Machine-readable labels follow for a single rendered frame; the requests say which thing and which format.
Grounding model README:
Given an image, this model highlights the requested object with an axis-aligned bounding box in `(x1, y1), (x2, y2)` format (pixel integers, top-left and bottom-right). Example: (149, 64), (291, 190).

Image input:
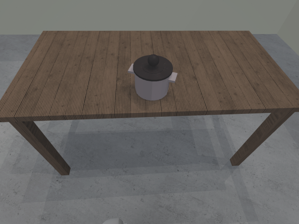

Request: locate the lid
(133, 55), (173, 81)

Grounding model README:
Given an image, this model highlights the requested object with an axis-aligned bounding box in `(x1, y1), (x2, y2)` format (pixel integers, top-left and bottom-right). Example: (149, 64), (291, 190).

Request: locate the table
(0, 31), (299, 175)

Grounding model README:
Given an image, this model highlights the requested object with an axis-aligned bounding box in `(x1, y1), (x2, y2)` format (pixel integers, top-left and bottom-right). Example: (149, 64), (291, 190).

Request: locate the knob
(148, 54), (159, 66)

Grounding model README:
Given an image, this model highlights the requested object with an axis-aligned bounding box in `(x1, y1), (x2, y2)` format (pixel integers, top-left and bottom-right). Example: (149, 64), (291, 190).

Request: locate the pot
(128, 64), (178, 101)

